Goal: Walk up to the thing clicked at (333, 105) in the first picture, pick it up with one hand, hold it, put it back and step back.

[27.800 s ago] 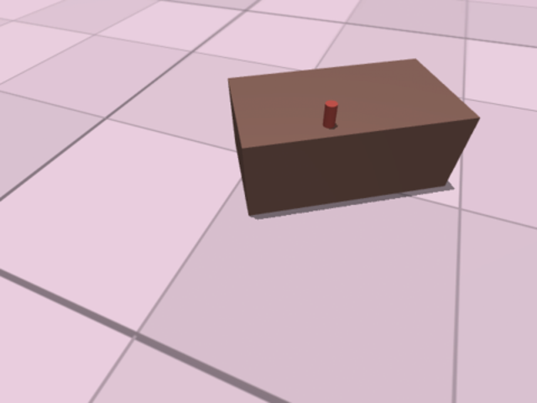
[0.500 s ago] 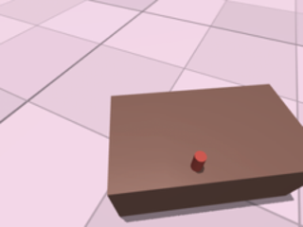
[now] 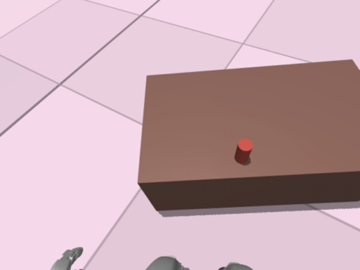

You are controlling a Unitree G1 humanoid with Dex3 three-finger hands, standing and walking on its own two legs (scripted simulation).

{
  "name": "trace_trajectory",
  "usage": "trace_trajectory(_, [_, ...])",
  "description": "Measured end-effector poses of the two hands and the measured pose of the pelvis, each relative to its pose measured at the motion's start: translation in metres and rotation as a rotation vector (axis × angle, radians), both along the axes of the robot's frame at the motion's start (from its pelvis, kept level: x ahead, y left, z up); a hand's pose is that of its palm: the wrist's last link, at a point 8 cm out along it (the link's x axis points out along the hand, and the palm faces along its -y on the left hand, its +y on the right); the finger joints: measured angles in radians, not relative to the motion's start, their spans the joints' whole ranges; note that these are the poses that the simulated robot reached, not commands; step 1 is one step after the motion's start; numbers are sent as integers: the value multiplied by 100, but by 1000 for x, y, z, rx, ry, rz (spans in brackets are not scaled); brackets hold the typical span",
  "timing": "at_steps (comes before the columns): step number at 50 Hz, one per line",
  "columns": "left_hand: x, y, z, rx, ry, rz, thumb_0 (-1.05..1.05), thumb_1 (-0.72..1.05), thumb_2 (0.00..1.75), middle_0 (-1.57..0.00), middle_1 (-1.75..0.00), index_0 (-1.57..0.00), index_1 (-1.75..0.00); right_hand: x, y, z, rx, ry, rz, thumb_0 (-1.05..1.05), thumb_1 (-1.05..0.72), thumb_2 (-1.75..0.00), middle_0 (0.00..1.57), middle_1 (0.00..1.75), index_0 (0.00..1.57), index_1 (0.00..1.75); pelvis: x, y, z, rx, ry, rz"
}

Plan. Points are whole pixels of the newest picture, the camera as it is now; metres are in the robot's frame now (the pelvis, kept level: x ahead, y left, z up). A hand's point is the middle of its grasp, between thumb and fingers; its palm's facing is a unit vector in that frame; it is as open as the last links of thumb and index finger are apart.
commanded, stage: step back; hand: right
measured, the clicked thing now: (243, 151) +0.53 -0.17 -0.29
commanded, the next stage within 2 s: none
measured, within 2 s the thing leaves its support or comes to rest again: neither
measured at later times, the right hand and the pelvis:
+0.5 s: hand out of the picture -0.01 -0.22 -0.13, palm faces +0.00 +0.92 -0.40, open 7.4 cm; pelvis -0.14 +0.04 +0.00, yaw -4 degrees
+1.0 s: hand out of the picture -0.26 -0.21 -0.15, palm faces -0.02 +0.91 -0.42, open 7.4 cm; pelvis -0.30 +0.07 -0.01, yaw +0 degrees
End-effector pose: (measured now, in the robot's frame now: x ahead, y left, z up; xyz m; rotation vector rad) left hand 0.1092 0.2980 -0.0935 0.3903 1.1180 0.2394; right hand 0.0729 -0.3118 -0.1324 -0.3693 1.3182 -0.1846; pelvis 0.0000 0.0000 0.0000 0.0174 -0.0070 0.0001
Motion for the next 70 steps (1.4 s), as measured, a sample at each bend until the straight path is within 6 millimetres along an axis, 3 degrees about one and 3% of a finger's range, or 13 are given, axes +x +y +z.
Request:
trace_trajectory(8, [-36, 33, -26, -41, -46, 4, 0, 90, 90, -21, -30, -20, -30, -26, 23, 10, -45, -68, 47, 1, -91, -90, 21, 30, 21, 30, -46, 26, -15, -7, -22, 47])
trace_trajectory(14, [-76, 55, -23, -46, -11, 45, 0, 90, 90, -21, -30, -20, -30, -57, 42, 35, -53, -106, 40, 1, -91, -90, 21, 30, 21, 30, -75, 39, -3, -43, -25, 28])
trace_trajectory(20, [-128, 66, -18, -32, 47, 32, 0, 91, 90, -21, -30, -20, -30, -73, 51, 44, -51, -174, 30, 1, -90, -90, 21, 30, 21, 30, -107, 44, 4, -48, -12, -20])
trace_trajectory(25, [-170, 62, -21, -16, 112, -4, 0, 91, 90, -20, -30, -20, -30, -96, 50, 37, -28, -234, 16, 1, -90, -90, 21, 30, 21, 30, -142, 43, -2, -39, -19, -66])
trace_trajectory(29, [-201, 52, -22, 1, 119, -29, 0, 91, 90, -20, -30, -20, -30, -127, 39, 20, -1, -246, -18, 1, -90, -90, 21, 30, 21, 30, -172, 36, -11, -36, -28, -94])
trace_trajectory(35, [-246, 40, -4, -2, 111, -30, 0, 90, 90, -21, -30, -20, -30, -193, 33, 15, 18, -171, -79, 1, -91, -90, 21, 30, 21, 30, -206, 35, -1, -2, -32, -94])
trace_trajectory(41, [-246, 50, 1, 13, 12, -44, 0, 90, 90, -21, -30, -20, -30, -262, 34, 13, -22, -70, -73, 1, -91, -90, 21, 30, 21, 30, -241, 44, -1, -3, -19, -45])
trace_trajectory(46, [-243, 69, -12, -9, -90, -61, 0, 90, 90, -21, -30, -20, -30, -306, 46, 13, -68, -21, -45, 1, -91, -90, 21, 30, 21, 30, -277, 61, -14, -2, -25, 3])
trace_trajectory(52, [-273, 77, -16, -41, -62, -47, 0, 91, 90, -21, -30, -20, -30, -342, 67, 32, -64, -52, -45, 1, -91, -90, 21, 30, 21, 30, -314, 70, -3, -26, -33, -16])
trace_trajectory(57, [-318, 78, -17, -51, -19, -58, 0, 91, 90, -21, -30, -20, -30, -354, 70, 41, -72, -119, -35, 1, -90, -90, 21, 30, 21, 30, -346, 71, 2, -44, -20, -51])
trace_trajectory(62, [-372, 75, -24, -38, 56, -80, 0, 91, 90, -21, -30, -20, -30, -367, 63, 37, -67, -201, -22, 1, -90, -90, 21, 30, 21, 30, -386, 66, -4, -39, -15, -94])
trace_trajectory(66, [-420, 67, -26, -19, 91, -79, 0, 91, 90, -21, -30, -20, -30, -389, 48, 25, -49, -236, -29, 1, -90, -90, 21, 30, 21, 30, -420, 57, -13, -51, -21, -116])
trace_trajectory(70, [-472, 61, -16, -20, 121, -54, 0, 91, 90, -21, -30, -20, -30, -422, 45, 24, -35, -212, -53, 1, -91, -90, 21, 30, 21, 30, -445, 52, -6, -10, -23, -112])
